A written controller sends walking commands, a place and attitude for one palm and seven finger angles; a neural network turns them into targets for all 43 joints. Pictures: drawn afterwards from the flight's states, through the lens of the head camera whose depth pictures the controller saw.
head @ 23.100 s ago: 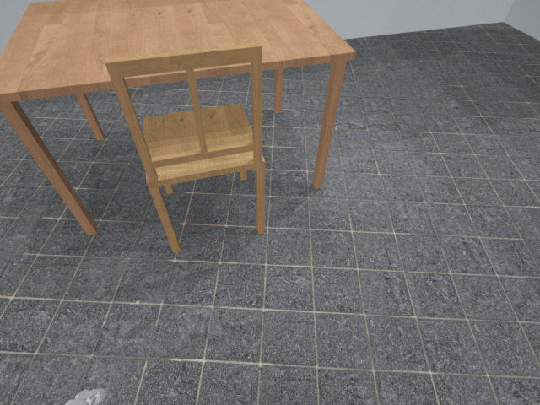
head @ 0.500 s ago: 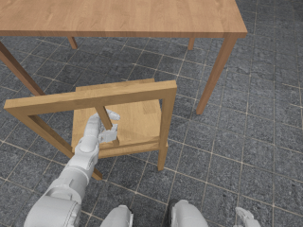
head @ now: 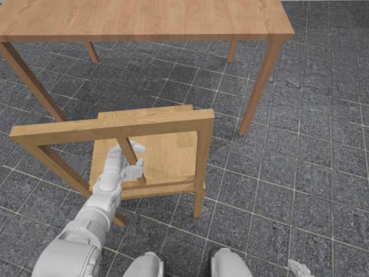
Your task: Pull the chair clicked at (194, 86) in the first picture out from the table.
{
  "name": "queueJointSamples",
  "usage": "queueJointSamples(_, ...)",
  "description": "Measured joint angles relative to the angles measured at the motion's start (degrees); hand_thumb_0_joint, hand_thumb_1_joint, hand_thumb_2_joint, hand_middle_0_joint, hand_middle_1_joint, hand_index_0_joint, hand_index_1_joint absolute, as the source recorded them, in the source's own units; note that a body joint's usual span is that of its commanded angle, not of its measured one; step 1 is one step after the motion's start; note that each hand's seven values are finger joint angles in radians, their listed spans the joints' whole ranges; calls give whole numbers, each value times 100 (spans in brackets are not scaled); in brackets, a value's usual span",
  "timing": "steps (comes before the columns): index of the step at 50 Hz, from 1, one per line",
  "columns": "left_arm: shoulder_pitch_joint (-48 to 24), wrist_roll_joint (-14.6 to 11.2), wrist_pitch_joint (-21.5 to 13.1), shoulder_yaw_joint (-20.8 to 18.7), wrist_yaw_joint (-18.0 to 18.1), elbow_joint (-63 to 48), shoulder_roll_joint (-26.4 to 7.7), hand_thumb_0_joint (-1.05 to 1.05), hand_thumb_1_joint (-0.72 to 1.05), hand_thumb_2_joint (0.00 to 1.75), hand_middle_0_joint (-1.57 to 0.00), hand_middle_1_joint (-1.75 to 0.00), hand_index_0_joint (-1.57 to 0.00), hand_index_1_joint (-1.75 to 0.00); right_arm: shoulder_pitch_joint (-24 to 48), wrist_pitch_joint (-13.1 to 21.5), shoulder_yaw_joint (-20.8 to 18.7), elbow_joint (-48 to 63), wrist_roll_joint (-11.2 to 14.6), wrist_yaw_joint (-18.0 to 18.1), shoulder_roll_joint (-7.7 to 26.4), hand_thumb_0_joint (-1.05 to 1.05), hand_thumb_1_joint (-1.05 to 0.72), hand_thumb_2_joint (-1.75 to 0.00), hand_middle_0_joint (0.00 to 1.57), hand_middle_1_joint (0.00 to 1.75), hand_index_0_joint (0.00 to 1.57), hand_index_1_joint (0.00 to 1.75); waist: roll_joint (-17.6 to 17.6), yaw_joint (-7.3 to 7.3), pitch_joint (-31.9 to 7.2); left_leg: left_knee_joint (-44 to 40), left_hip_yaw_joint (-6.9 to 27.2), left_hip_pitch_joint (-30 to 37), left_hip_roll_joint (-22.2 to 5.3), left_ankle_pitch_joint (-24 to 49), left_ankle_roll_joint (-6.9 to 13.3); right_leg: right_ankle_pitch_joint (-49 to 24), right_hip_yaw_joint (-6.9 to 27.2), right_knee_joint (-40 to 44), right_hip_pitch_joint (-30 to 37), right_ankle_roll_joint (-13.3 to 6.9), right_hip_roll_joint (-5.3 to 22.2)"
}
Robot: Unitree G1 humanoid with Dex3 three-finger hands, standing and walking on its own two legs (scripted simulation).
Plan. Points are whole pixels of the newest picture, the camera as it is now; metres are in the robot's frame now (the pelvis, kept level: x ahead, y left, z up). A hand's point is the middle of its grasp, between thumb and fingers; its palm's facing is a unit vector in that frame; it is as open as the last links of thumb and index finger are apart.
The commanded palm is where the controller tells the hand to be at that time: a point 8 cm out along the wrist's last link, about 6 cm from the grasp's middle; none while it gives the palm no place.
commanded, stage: step backward, pulling the chair out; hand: left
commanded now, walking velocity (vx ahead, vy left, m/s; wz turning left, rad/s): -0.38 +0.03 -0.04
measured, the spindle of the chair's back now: (133, 163) +0.39 +0.14 -0.08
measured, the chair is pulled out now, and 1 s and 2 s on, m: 0.34 0.42 0.62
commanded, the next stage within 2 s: stop walking, hand still on the chair in 1.30 s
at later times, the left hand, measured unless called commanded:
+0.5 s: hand (132, 184) +0.32 +0.13 -0.06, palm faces -0.09 -0.97 -0.22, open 5.4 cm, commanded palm +0.32 +0.18 -0.05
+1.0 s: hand (129, 201) +0.28 +0.13 -0.05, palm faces -0.08 -0.97 -0.22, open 5.4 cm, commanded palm +0.27 +0.19 -0.05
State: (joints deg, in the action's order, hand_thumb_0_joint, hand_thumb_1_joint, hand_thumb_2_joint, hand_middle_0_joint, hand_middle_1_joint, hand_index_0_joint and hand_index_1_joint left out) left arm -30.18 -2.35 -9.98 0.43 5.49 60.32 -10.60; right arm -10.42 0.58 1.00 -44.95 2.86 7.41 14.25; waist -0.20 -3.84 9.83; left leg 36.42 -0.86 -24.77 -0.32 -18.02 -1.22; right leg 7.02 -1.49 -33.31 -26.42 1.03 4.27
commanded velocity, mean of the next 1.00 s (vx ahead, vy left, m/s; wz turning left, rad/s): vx -0.38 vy -0.03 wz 0.02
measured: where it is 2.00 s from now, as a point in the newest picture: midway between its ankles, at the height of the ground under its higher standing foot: outside the picture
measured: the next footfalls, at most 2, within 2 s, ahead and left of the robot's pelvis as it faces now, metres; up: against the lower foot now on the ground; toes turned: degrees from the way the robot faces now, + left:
left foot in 0.44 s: -0.03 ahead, +0.14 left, +0.00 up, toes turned -1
right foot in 0.70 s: -0.10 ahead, -0.11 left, +0.00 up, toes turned -5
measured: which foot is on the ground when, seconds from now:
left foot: down 0.00-0.26, up 0.28-0.42, down 0.44-1.00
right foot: down 0.00-0.46, up 0.48-0.68, down 0.70-1.00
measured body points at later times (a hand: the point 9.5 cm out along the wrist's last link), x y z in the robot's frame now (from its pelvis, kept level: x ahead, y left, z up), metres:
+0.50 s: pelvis -0.05 +0.02 +0.00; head +0.02 +0.02 +0.44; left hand +0.32 +0.18 -0.04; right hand +0.01 -0.25 -0.13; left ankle -0.07 +0.14 -0.72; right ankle +0.08 -0.13 -0.71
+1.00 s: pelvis -0.10 +0.02 +0.01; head +0.00 +0.01 +0.44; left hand +0.28 +0.18 -0.04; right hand -0.01 -0.26 -0.12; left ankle -0.06 +0.16 -0.72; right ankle -0.07 -0.12 -0.71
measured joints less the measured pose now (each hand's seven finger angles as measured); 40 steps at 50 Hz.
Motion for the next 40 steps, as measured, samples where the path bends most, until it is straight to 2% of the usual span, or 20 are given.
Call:
queueJointSamples(3,13,24,44,66,0,-28,33,3,66,79,-28,-119,-50,-145,-128,-15,-21,101,-11,36,135,1,-90,-90,21,30,20,30,68,38,-26,-273,-126,35,-118,959,84,276,-8,-88,-75,32,-34)
queueJointSamples(5,15,7,60,126,-3,-52,16,3,66,79,-28,-120,-50,-145,-173,-34,-53,152,-8,52,144,1,-90,-90,21,30,20,30,98,126,2,-173,-185,13,-208,929,104,858,20,-310,-156,-10,-107)
queueJointSamples(7,-4,0,68,131,-30,-51,-33,3,66,79,-28,-120,-50,-145,-178,-28,-47,167,-15,68,89,1,-90,-90,21,30,20,30,99,181,49,-74,-203,1,-286,821,92,1130,38,-406,-174,-32,-184)
queueJointSamples(11,-87,19,50,26,-107,52,-130,3,65,79,-29,-121,-50,-145,-151,20,-23,171,-41,44,-48,1,-90,-90,21,30,20,30,166,193,185,156,-123,-28,-422,760,31,824,-61,-358,-87,-43,-288)
queueJointSamples(13,-75,22,31,-39,-133,51,-182,3,64,80,-30,-121,-50,-145,-147,30,-17,175,-29,15,-106,1,-90,-90,21,30,20,30,135,163,177,414,-110,-158,-398,373,65,583,-104,-399,-146,-102,-237)
queueJointSamples(16,-3,38,25,-131,-58,11,-184,3,64,80,-31,-122,-50,-145,-76,19,-30,79,-58,-54,-84,1,-90,-90,21,30,20,30,-53,112,88,1772,-6,-471,-10,-749,-17,-264,-79,-229,-241,-194,37)
queueJointSamples(18,84,35,57,-219,3,-19,-130,3,64,80,-30,-122,-50,-145,-34,12,-9,27,-91,-94,-8,1,-90,-90,21,30,20,30,-93,72,-4,2302,-11,-356,136,-1075,-60,-347,-37,-62,-276,-104,128)
queueJointSamples(19,120,58,67,-236,21,-30,-114,4,65,80,-29,-122,-50,-145,-44,29,12,25,-87,-103,15,1,-90,-90,21,30,20,30,-130,64,-67,2154,-57,-150,169,-1215,-61,-418,-43,73,-288,-95,183)
queueJointSamples(21,157,102,68,-220,26,-41,-86,3,65,80,-28,-124,-50,-145,-124,105,63,45,-72,-95,67,1,-90,-90,21,30,20,30,-184,69,-232,1161,-147,443,177,-1221,-33,-593,-80,310,-365,-59,259)
queueJointSamples(22,151,129,66,-191,0,-50,-59,3,65,80,-28,-125,-50,-145,-201,143,80,86,-74,-84,125,1,-90,-90,21,30,20,30,-136,63,-337,439,-143,762,134,-1083,6,-581,-137,340,-461,-27,254)
queueJointSamples(23,108,162,69,-157,-33,-81,-48,3,65,80,-28,-126,-50,-145,-239,160,69,109,-92,-65,154,1,-90,-90,21,30,20,30,-111,35,-363,53,-141,804,115,-574,158,-360,-172,245,-576,12,261)
queueJointSamples(25,49,192,108,-122,-53,-160,-76,3,66,79,-27,-126,-50,-145,-243,96,32,118,-137,-34,103,1,-90,-90,21,30,20,30,-132,84,-210,64,-176,781,76,-288,243,514,-19,-632,-768,26,107)
queueJointSamples(27,45,164,149,-153,-58,-172,-89,4,67,78,-26,-126,-50,-145,-281,46,-40,96,-199,-59,-19,1,-90,-90,21,30,20,30,-42,74,-98,-36,-108,852,-60,-259,214,1264,78,-1808,-819,-16,-179)
queueJointSamples(28,10,166,137,-170,-51,-117,-83,4,67,78,-26,-125,-50,-145,-306,29,-73,73,-216,-103,-80,1,-90,-90,21,30,20,30,10,85,-35,-144,-67,918,-131,-214,188,1464,53,-2051,-723,-49,-279)
queueJointSamples(30,-79,154,103,-198,-36,25,-65,5,67,77,-25,-124,-50,-145,-383,13,-104,41,-227,-219,-173,1,-90,-90,21,30,20,30,101,141,56,-356,-12,1019,-254,-83,136,1543,-81,-1841,-383,-117,-373)
queueJointSamples(32,-143,159,51,-216,-68,140,-79,5,67,77,-25,-123,-50,-145,-474,27,-85,20,-234,-320,-239,1,-90,-90,21,30,20,30,165,177,84,-421,45,1018,-337,-1,84,1347,-176,-1102,64,-190,-416)
queueJointSamples(34,-176,169,-1,-239,-128,201,-120,5,67,78,-26,-123,-50,-145,-558,37,-46,-6,-223,-386,-286,1,-90,-90,21,30,20,30,198,185,65,-288,118,916,-376,-45,22,806,-183,-142,583,-269,-431)
queueJointSamples(35,-188,191,-21,-247,-161,205,-152,5,66,78,-27,-123,-50,-145,-595,33,-24,-18,-206,-404,-306,1,-90,-90,21,30,20,30,177,187,33,-116,148,808,-356,-104,-10,167,-153,301,835,-295,-390)
queueJointSamples(37,-259,172,-61,-322,-142,192,-198,5,65,79,-29,-123,-50,-145,-429,4,0,-74,-152,-403,-249,1,-90,-90,21,30,20,30,317,148,156,458,284,479,-423,-97,-86,300,-206,495,931,-159,-475)
queueJointSamples(40,-359,71,30,-463,-80,88,-215,6,65,79,-29,-122,-50,-145,-90,-27,-64,-66,-75,-296,-132,1,-90,-90,21,30,21,30,270,39,362,1219,418,91,-175,-926,-163,455,-138,398,792,-69,-350)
